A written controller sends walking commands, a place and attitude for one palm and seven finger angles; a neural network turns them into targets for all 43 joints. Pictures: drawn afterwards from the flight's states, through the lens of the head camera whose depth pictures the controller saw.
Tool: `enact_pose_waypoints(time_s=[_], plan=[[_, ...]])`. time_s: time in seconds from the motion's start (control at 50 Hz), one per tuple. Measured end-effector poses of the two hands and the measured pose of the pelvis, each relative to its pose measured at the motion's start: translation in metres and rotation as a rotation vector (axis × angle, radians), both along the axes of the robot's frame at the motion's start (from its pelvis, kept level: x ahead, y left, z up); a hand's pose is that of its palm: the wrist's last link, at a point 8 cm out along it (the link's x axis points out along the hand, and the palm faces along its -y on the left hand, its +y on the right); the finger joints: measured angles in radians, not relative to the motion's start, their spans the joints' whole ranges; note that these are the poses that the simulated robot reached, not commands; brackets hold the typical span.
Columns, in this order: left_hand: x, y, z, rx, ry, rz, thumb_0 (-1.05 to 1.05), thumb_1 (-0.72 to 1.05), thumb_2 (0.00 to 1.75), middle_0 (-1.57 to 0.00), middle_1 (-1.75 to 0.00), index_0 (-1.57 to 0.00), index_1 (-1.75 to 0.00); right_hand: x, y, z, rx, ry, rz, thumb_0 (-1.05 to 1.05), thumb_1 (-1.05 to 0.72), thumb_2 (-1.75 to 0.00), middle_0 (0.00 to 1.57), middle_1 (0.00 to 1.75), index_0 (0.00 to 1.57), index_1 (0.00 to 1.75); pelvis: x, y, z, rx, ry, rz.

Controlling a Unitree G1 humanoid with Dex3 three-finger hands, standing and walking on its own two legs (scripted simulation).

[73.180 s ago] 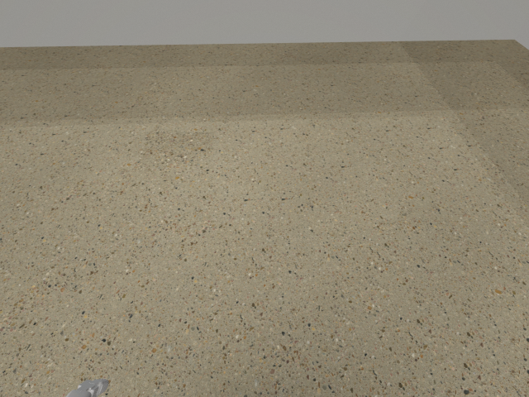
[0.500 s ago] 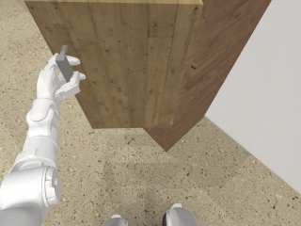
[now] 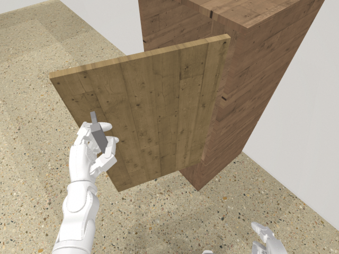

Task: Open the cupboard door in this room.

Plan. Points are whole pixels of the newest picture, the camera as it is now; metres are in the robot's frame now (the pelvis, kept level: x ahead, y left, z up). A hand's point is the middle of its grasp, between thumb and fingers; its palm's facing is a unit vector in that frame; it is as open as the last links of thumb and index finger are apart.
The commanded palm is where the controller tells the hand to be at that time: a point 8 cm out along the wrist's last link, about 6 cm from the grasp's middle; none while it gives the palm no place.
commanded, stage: pull the door open along its arc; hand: left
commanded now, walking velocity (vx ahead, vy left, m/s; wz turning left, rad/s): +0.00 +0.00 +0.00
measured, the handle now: (101, 136) +0.37 +0.18 +0.06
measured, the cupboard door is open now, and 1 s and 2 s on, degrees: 71 92 94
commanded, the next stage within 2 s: open thumb and fingers to let go in 0.54 s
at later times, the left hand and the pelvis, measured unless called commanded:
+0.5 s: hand (142, 190) +0.24 +0.06 +0.07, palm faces +0.35 -0.94 -0.01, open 5.9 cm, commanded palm +0.17 +0.09 +0.06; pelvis +0.01 -0.03 +0.00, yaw +3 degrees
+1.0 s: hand (142, 194) +0.23 +0.06 +0.07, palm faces +0.41 -0.91 -0.01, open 9.4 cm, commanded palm +0.19 +0.10 +0.06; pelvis -0.01 -0.04 -0.01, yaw +5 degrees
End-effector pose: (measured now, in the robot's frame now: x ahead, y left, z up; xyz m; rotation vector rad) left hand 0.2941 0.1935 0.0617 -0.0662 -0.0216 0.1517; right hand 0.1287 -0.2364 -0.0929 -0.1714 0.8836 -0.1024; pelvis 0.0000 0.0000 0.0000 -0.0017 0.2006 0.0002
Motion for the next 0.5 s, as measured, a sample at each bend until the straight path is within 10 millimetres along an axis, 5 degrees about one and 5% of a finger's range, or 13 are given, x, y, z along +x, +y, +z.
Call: enact_pose_waypoints(time_s=[0.12, 0.22, 0.5], plan=[[-0.033, -0.029, 0.002, 0.006, 0.018, 0.171, 0.0, 0.68, 0.76, -0.38, -1.31, -0.37, -1.31, 0.049, 0.017, 0.01, 0.011, -0.093, 0.102, 0.01, -0.91, -0.89, 0.2, 0.3, 0.2, 0.3, 0.001, -0.008, 0.0, 0.003, -0.03, 0.025], [-0.049, -0.047, 0.005, 0.026, 0.048, 0.268, 0.0, 0.68, 0.77, -0.37, -1.29, -0.37, -1.32, 0.071, 0.027, 0.014, 0.026, -0.133, 0.151, 0.01, -0.91, -0.89, 0.2, 0.3, 0.2, 0.3, 0.004, -0.015, 0.0, 0.004, -0.043, 0.041], [-0.09, -0.086, 0.009, 0.062, 0.087, 0.209, 0.01, 0.69, 0.75, -0.34, -1.32, -0.39, -1.34, 0.064, 0.006, 0.006, 0.033, -0.117, 0.141, 0.01, -0.91, -0.89, 0.2, 0.3, 0.2, 0.3, 0.013, -0.033, -0.003, 0.008, -0.067, 0.057]])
